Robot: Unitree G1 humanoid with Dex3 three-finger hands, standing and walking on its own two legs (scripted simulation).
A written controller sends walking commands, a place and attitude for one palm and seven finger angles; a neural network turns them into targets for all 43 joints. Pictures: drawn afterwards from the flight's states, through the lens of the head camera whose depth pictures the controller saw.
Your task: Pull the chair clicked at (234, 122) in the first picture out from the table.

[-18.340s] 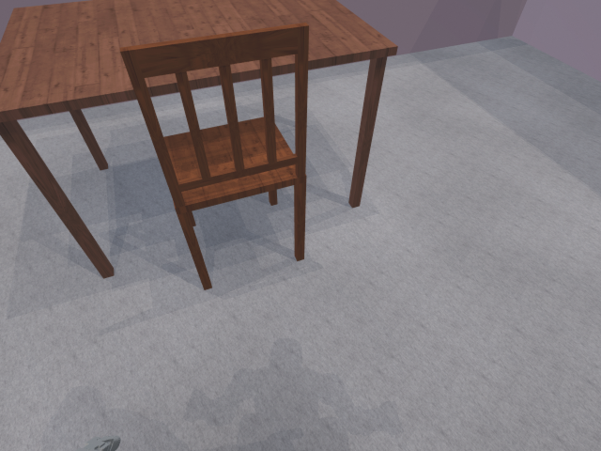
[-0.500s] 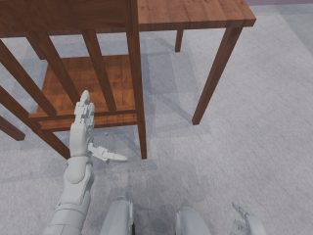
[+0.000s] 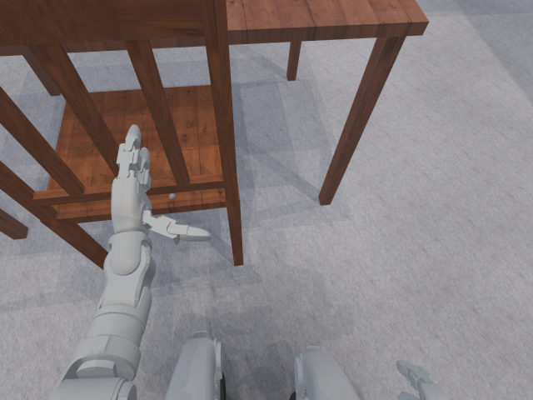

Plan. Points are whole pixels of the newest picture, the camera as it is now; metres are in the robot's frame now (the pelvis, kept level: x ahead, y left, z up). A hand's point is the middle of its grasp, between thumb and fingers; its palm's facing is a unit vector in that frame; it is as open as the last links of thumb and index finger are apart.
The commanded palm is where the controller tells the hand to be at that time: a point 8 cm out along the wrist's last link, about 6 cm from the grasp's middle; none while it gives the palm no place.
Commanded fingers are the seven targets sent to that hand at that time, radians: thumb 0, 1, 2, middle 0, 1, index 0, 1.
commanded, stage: push the fingers through the gap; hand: left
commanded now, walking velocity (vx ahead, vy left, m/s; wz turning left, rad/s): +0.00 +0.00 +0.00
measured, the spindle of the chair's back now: (99, 132) +0.51 +0.26 +0.06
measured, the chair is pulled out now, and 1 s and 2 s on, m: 0.00 0.00 0.00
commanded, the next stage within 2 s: hook a spindle and tug to test in 1.10 s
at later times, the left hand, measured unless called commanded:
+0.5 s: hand (173, 167) +0.46 +0.14 +0.03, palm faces +0.13 -0.99 -0.02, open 16.9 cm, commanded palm +0.43 +0.19 +0.03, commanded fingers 0.00 -0.50 0.30 -0.06 -0.08 -0.06 -0.08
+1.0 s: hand (174, 158) +0.48 +0.15 +0.03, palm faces +0.15 -0.99 -0.01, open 16.9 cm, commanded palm +0.45 +0.19 +0.03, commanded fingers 0.00 -0.50 0.30 -0.06 -0.08 -0.06 -0.08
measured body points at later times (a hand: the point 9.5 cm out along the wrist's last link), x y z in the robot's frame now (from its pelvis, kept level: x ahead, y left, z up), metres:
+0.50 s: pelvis +0.00 +0.00 +0.00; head +0.13 +0.02 +0.43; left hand +0.45 +0.20 +0.04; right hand +0.07 -0.26 -0.12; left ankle +0.07 +0.13 -0.61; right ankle +0.00 -0.12 -0.61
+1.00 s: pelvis +0.01 +0.01 +0.00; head +0.14 +0.02 +0.43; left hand +0.47 +0.20 +0.03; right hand +0.04 -0.25 -0.13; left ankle +0.07 +0.13 -0.61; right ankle +0.00 -0.12 -0.61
